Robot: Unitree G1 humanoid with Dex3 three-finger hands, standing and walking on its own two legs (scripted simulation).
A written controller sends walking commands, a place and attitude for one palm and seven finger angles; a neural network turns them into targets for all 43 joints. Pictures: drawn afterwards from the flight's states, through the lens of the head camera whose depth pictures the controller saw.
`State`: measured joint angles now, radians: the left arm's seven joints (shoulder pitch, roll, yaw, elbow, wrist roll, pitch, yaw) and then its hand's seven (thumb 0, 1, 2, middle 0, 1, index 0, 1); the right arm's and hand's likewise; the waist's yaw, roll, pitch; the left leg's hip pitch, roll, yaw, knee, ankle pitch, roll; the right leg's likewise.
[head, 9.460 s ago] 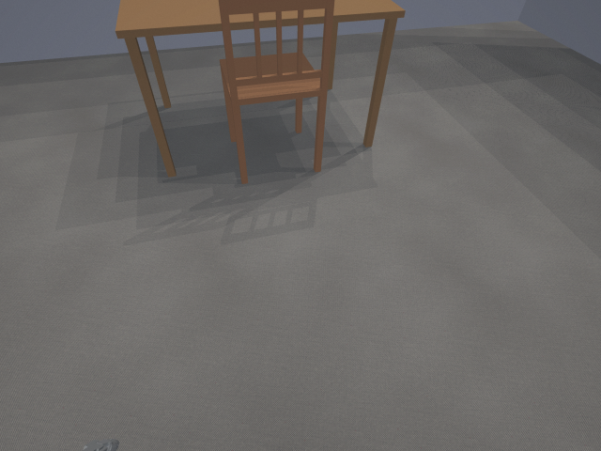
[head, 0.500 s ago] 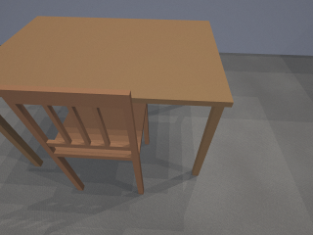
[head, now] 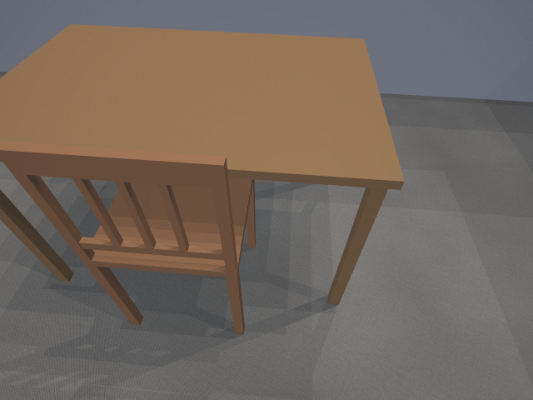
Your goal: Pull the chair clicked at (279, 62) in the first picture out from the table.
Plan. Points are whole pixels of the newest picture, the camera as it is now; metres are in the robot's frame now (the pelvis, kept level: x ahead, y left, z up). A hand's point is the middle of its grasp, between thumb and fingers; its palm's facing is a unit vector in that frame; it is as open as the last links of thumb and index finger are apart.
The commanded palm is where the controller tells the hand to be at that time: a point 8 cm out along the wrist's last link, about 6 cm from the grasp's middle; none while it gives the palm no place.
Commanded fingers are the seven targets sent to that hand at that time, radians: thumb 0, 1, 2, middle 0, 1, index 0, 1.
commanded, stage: shuffle to correct the standing spot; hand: left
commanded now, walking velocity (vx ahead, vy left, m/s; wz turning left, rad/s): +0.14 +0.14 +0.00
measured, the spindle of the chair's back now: (137, 215) +0.49 +0.33 -0.10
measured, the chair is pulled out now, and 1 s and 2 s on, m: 0.00 0.00 0.00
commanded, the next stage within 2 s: come to a stop and stand still in 0.02 s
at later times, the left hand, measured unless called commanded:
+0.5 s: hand out of the picture +0.09 +0.20 -0.17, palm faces +0.04 -0.97 -0.23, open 7.3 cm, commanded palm none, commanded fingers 0.00 0.90 0.90 -0.20 -0.30 -0.20 -0.30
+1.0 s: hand out of the picture +0.00 +0.23 -0.16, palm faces +0.00 -0.97 -0.25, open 7.4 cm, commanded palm none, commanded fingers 0.00 0.90 0.90 -0.20 -0.30 -0.20 -0.30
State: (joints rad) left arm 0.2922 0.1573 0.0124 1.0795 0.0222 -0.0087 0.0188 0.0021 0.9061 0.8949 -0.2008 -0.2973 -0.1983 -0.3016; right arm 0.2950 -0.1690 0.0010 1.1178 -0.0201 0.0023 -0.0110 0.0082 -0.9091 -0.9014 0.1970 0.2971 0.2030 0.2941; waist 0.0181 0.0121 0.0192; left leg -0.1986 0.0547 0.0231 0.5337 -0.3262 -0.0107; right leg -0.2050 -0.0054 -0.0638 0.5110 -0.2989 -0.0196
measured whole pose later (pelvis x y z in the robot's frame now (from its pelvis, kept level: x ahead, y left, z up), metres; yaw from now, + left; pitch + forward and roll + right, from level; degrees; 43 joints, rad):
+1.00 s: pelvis -0.02 +0.03 +0.00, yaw -1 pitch -1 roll +0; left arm 0.30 0.20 -0.01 1.02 0.02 0.01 0.02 0.00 0.91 0.89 -0.20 -0.30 -0.20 -0.30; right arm 0.26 -0.19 0.00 0.99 -0.02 0.01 0.00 0.01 -0.92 -0.90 0.20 0.30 0.20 0.29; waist 0.01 0.02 0.00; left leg -0.23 0.00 0.06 0.46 -0.21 0.03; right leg -0.26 -0.02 -0.07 0.49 -0.24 -0.02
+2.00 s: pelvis +0.02 +0.02 +0.01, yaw -1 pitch -1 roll +1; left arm 0.25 0.18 -0.01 1.10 0.01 -0.02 0.03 0.00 0.91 0.89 -0.20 -0.30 -0.20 -0.30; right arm 0.22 -0.18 0.01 1.13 -0.01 -0.02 -0.02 0.01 -0.91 -0.90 0.20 0.30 0.20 0.29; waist 0.01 -0.01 0.03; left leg -0.15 0.00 0.05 0.41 -0.25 0.00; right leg -0.18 -0.01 -0.06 0.45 -0.26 -0.03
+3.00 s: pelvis -0.03 +0.01 -0.10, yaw +1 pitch +16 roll -2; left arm 0.33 0.24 0.17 0.04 -0.28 -0.36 -0.34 0.01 0.26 0.62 -0.14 -0.20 -0.13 -0.20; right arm 0.21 -0.17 0.03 0.57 0.03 -0.21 -0.05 0.02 -0.90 -0.90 0.20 0.30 0.21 0.30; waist 0.01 0.03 -0.12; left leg -0.98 0.04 -0.03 1.23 -0.53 -0.01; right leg -0.95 -0.01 -0.13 1.18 -0.51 -0.06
